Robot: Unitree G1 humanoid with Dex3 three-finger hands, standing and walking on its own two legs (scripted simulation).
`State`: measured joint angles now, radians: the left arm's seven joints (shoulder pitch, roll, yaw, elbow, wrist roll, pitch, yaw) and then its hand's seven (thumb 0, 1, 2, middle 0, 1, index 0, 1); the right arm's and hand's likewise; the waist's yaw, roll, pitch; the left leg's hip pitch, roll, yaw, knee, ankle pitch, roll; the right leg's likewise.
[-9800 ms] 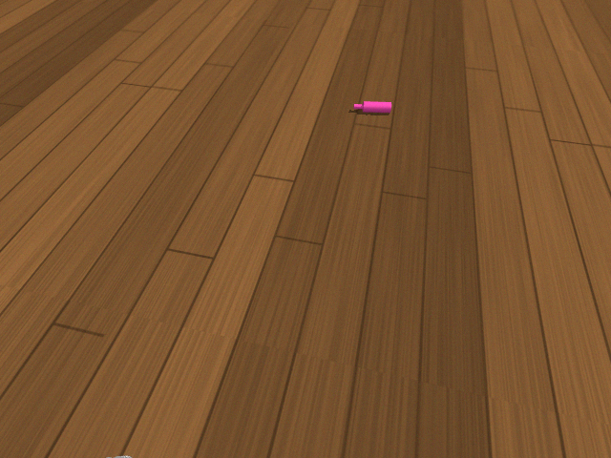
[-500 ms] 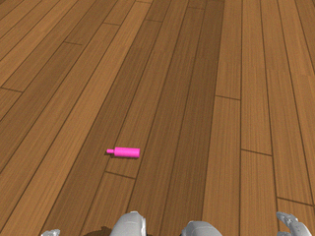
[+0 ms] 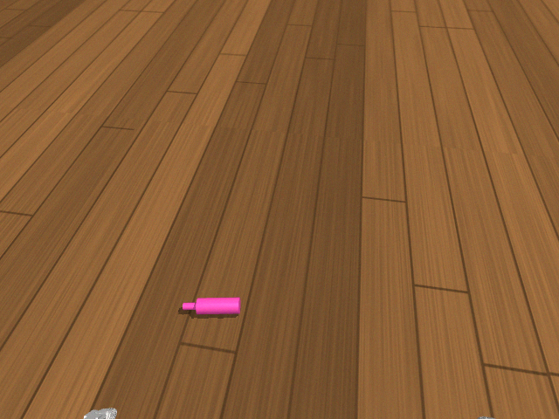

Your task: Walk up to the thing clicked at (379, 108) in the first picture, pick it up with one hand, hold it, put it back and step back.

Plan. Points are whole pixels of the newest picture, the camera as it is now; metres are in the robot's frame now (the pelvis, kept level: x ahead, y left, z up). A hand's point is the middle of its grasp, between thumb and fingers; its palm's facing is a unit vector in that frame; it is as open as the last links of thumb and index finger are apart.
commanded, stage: walk up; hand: left
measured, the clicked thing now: (211, 305) +0.57 +0.28 -0.74
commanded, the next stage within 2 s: stand in 0.04 s
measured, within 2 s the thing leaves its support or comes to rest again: neither
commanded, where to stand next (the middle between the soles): +0.12 +0.01 m, yaw +2 degrees
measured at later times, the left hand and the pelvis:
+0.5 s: hand out of the picture +0.10 +0.25 -0.14, palm faces -0.01 -0.94 -0.34, open 7.4 cm; pelvis +0.00 +0.00 +0.01, yaw +1 degrees
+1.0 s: hand out of the picture +0.06 +0.26 -0.15, palm faces +0.00 -0.94 -0.33, open 7.4 cm; pelvis +0.00 +0.01 +0.01, yaw +2 degrees
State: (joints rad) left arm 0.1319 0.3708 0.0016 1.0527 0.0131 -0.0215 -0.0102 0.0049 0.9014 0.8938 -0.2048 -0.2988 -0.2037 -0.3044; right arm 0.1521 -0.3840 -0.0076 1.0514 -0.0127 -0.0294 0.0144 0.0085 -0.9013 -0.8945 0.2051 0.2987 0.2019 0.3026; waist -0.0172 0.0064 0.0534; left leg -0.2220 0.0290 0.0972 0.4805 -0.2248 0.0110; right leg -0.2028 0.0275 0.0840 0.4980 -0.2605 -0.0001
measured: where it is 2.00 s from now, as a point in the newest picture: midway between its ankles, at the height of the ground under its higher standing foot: outside the picture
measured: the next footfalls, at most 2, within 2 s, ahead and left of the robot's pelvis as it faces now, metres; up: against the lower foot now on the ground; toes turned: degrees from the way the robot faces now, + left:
none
